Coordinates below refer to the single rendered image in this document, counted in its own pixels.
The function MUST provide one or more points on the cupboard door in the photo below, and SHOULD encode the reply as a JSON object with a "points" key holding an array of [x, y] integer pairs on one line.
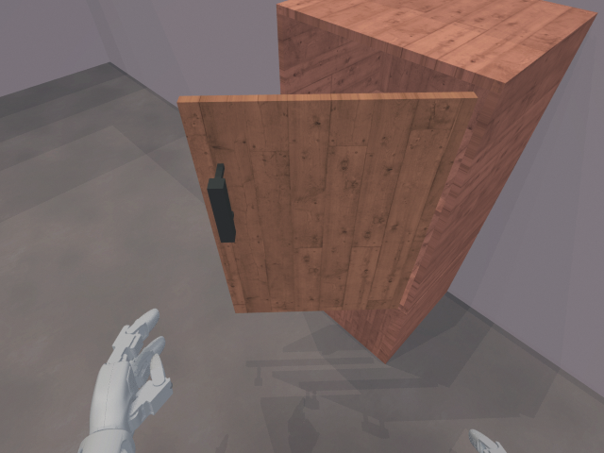
{"points": [[332, 193]]}

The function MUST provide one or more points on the handle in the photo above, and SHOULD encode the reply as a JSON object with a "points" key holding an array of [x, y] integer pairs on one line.
{"points": [[217, 190]]}

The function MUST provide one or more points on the robot right hand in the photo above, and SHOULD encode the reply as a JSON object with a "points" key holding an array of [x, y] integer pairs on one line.
{"points": [[483, 444]]}

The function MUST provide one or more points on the left robot forearm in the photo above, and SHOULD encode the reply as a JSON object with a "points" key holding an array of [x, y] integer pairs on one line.
{"points": [[111, 440]]}

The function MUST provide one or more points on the robot left hand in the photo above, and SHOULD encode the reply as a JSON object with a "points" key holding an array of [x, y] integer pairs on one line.
{"points": [[117, 401]]}

